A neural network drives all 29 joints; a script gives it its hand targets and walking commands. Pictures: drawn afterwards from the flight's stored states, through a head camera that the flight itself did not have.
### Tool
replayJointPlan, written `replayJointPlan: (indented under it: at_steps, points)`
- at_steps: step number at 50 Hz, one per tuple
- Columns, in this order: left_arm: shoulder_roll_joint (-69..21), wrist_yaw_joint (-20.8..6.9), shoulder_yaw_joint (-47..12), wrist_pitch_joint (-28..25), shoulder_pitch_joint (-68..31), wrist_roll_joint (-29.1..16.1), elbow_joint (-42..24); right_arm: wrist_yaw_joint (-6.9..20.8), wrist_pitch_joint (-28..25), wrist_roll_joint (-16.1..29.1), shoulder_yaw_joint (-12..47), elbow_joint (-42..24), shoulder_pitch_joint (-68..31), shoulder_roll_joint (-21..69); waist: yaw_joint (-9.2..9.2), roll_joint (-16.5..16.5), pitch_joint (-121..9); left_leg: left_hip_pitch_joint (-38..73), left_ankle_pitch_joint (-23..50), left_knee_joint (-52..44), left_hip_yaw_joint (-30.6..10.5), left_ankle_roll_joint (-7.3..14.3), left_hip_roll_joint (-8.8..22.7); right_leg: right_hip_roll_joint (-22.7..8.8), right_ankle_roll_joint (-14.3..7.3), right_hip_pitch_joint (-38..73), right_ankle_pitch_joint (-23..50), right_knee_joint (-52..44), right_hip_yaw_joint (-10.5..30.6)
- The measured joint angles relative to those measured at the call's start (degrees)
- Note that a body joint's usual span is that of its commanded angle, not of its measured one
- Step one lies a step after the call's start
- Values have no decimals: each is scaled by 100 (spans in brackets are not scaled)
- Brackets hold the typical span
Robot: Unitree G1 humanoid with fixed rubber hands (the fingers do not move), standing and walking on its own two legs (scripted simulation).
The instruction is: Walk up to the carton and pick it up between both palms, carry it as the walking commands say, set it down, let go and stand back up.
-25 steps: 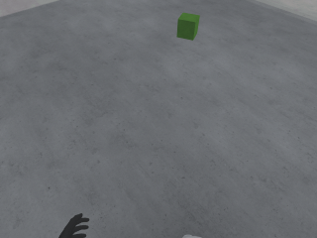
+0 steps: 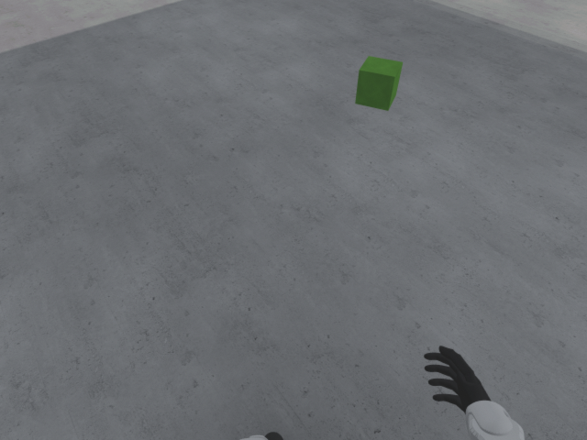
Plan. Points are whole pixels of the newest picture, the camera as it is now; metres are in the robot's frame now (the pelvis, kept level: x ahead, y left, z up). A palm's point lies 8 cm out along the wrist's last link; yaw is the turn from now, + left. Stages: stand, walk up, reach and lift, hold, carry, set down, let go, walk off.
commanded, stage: walk up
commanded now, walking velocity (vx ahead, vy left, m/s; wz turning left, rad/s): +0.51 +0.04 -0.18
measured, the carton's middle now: (378, 83) +2.10 -0.24 -0.65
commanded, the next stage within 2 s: none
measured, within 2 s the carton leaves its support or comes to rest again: neither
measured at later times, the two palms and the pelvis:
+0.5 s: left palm (241, 275) +0.41 +0.17 -0.10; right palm out of the picture +0.11 -0.25 -0.09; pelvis +0.23 -0.02 +0.02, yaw -2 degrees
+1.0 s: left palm (226, 286) +0.39 +0.19 -0.10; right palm (469, 207) +0.61 -0.28 -0.09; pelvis +0.47 -0.05 +0.03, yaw -2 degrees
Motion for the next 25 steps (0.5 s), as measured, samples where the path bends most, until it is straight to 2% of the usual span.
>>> replayJointPlan:
  at_steps: [3,4,5,7,11,16,21,25]
  points:
    - [59,2,33,45,-450,-63,-51,-104,-131,-42,-35,188,397,-59,-137,-135,126,-2,-468,564,82,216,-65,83,-122,-1382,120,3233,24]
    - [78,-14,52,48,-610,-64,-91,-125,-151,-34,-44,287,615,-92,-194,-135,139,136,-601,535,83,238,-57,106,-158,-1799,326,3947,-41]
    - [105,-39,69,58,-769,-54,-131,-144,-168,-24,-50,393,843,-118,-266,-138,142,308,-669,428,86,229,-47,83,-174,-2170,526,4378,-134]
    - [170,-107,111,125,-1089,-20,-222,-169,-204,0,-52,598,1303,-153,-427,-151,132,659,-677,133,99,169,-37,-43,-132,-2811,815,4640,-311]
    - [295,-280,231,332,-1709,40,-355,-247,-262,21,-89,934,2245,-126,-740,-161,88,1172,-824,-216,14,180,27,-214,90,-3799,1453,4423,-447]
    - [231,-489,209,520,-2307,10,-432,-296,-239,-5,-100,1223,3073,19,-979,-221,24,1731,-1058,-487,-67,44,139,-375,267,-4437,2303,3734,-472]
    - [-20,-613,63,562,-2690,-73,-450,-303,-214,-8,-44,1286,3299,155,-1157,-206,-6,2336,-1237,-881,-26,-182,332,-372,250,-4296,2682,2352,-698]
    - [-184,-612,-22,481,-2908,-56,-450,-287,-187,-18,-59,1287,3268,128,-1231,-84,-50,2744,-1510,-1032,97,-423,508,-255,155,-3792,2279,1291,-954]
